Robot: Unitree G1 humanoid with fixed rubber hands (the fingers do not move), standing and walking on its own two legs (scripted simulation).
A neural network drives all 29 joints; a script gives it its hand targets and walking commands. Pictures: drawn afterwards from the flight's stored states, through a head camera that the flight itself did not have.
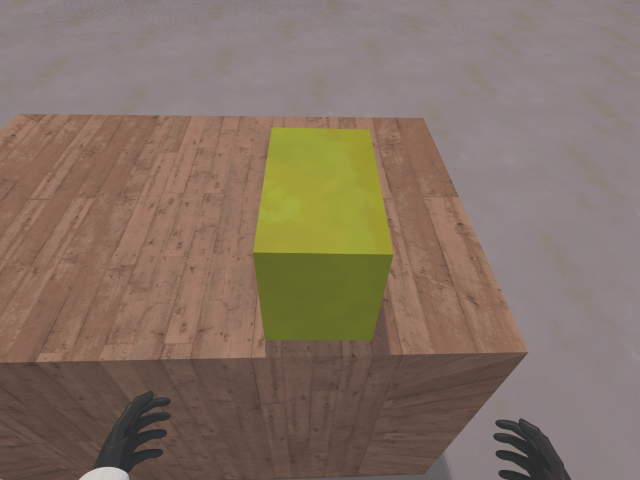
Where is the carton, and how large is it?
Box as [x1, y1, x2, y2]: [253, 127, 392, 340]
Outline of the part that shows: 272,127 253,249 264,337 265,339 371,340 392,257 392,249 369,130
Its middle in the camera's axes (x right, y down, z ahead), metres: +0.00 -0.01 +0.63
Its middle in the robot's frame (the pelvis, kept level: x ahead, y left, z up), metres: +0.49 +0.05 +0.03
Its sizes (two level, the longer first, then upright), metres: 0.284 0.166 0.201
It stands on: a pedestal, 0.72 m high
